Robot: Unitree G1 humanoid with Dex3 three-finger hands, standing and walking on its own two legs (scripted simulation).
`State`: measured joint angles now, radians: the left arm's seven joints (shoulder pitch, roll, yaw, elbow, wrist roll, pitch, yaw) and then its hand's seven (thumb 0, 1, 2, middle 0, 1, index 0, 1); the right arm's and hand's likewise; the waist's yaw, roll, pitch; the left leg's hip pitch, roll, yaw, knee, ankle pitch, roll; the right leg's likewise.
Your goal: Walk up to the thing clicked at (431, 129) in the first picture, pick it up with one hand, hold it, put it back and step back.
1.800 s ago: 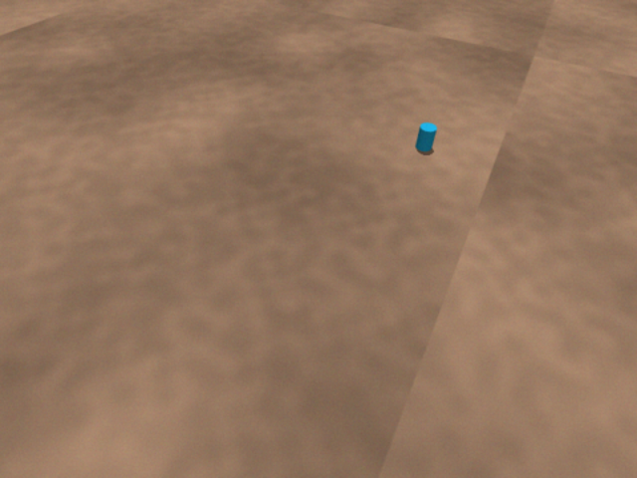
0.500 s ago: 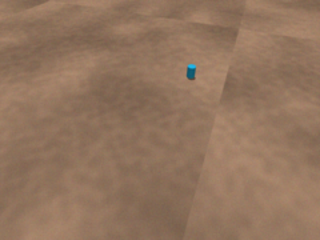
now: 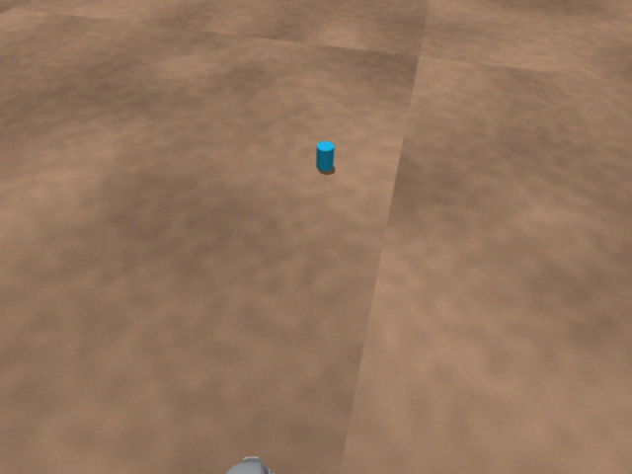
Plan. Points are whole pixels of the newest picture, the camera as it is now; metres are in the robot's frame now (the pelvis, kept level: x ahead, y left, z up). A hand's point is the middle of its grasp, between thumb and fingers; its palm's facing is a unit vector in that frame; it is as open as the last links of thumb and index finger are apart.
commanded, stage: walk up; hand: left
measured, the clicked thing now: (325, 156) +1.73 +0.04 -0.71
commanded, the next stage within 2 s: none
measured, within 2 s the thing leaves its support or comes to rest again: neither
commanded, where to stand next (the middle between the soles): +1.37 -0.11 m, yaw -7 degrees
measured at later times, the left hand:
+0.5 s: hand (202, 284) +0.47 +0.25 -0.12, palm faces -0.21 -0.90 -0.38, open 7.3 cm
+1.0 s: hand (212, 244) +0.61 +0.27 -0.17, palm faces -0.13 -0.92 -0.36, open 7.3 cm
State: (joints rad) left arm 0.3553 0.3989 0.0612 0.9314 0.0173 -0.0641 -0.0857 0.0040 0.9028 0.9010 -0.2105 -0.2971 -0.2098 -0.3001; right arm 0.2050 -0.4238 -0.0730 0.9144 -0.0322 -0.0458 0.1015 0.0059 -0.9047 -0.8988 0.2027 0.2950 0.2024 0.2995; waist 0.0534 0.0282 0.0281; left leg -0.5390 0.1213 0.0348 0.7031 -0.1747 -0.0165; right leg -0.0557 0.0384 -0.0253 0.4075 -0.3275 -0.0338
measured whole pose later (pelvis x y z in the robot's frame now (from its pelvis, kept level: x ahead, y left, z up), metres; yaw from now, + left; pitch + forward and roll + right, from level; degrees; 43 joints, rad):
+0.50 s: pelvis +0.29 -0.01 -0.01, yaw -6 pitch -1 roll +2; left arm 0.14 0.45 0.06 0.88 0.01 -0.05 -0.11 0.00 0.91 0.90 -0.20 -0.30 -0.20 -0.30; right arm 0.39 -0.44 -0.07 0.90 -0.01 -0.08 0.06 0.01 -0.90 -0.90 0.21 0.30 0.20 0.30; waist -0.07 -0.01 0.04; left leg 0.01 0.08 0.19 0.45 -0.42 -0.05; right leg -0.48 -0.09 -0.04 0.58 -0.10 -0.03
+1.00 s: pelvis +0.56 -0.01 -0.02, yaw -8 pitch -2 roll -1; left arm 0.35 0.45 0.05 0.92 0.01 -0.06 -0.05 0.00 0.90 0.90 -0.21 -0.30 -0.21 -0.30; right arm 0.22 -0.42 -0.08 0.89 -0.03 -0.09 0.08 0.00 -0.91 -0.90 0.20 0.29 0.20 0.30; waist 0.04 -0.03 0.06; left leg -0.42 0.06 0.09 0.63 -0.18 0.02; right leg -0.17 -0.06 -0.02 0.81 -0.47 -0.03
